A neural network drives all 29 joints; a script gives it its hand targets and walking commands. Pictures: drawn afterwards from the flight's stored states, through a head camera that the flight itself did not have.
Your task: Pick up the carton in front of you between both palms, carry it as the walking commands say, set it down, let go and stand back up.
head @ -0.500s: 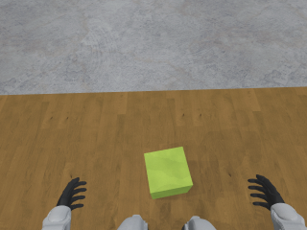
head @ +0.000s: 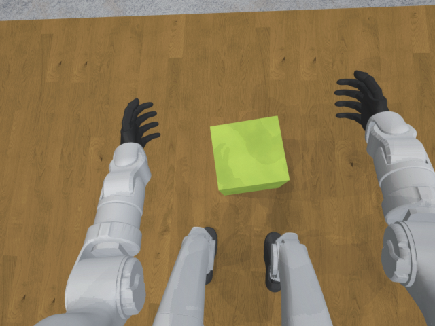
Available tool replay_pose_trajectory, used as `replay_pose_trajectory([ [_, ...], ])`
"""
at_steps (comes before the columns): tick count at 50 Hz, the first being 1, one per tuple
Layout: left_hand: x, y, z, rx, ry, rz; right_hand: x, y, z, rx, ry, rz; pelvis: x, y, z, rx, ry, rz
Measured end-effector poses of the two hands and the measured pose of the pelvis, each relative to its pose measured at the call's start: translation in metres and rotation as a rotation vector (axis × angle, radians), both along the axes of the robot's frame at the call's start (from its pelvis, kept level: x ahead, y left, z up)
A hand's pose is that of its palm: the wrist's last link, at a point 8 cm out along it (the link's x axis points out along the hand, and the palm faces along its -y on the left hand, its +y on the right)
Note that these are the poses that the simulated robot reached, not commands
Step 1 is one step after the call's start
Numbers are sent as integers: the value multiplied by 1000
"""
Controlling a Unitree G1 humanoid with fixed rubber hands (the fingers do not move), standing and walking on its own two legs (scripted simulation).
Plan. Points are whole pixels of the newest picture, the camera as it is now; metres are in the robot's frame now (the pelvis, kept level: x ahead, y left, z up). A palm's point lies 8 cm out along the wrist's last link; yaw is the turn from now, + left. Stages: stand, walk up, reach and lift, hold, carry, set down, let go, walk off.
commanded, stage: reach and lift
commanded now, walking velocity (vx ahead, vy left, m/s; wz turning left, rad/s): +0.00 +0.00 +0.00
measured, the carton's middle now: (247, 160) +0.47 +0.00 -0.53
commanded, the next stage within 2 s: none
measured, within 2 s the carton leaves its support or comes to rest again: leaves its support in 1.84 s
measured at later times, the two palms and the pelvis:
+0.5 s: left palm (170, 144) +0.45 +0.20 -0.25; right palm (327, 126) +0.51 -0.18 -0.26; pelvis +0.01 +0.00 -0.10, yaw +3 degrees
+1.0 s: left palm (186, 159) +0.45 +0.20 -0.44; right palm (304, 147) +0.51 -0.17 -0.45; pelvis -0.04 +0.01 -0.27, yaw +3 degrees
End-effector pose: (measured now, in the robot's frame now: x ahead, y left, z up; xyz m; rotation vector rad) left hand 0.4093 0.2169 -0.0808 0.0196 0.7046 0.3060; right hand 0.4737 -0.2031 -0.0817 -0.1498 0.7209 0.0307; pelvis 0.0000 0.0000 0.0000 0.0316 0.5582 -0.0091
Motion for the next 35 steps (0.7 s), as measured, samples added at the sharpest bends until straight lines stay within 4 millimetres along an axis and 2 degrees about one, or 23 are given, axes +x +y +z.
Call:
replay_pose_trajectory([
  [7,40,-19,-17,-17,-53,17,46,15,-15,29,-46,26,-9,-3,-18,10,98,-3],
  [14,48,-26,-53,-15,-39,21,57,19,-54,35,-38,20,3,-5,-29,18,206,-6],
  [18,47,-24,-87,-14,-15,19,54,20,-91,33,-20,5,11,-5,-48,23,270,-4],
  [24,42,-19,-157,-16,12,11,41,21,-165,28,1,-19,15,-2,-96,30,342,8],
  [30,36,-15,-227,-19,14,-3,31,20,-237,19,-9,-26,3,2,-150,29,344,21],
  [35,35,-16,-268,-26,-1,-7,31,19,-275,18,-35,-30,-12,5,-193,23,294,26],
])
